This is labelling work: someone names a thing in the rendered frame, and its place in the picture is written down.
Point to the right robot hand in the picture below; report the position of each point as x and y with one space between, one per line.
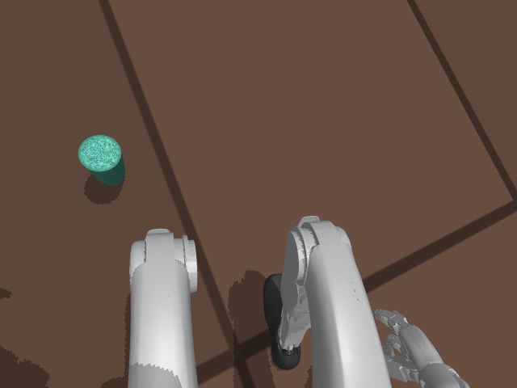
411 342

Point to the right robot arm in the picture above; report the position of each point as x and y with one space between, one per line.
440 375

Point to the right robot foot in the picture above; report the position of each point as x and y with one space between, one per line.
273 305

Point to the cup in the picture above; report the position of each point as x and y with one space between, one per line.
102 157

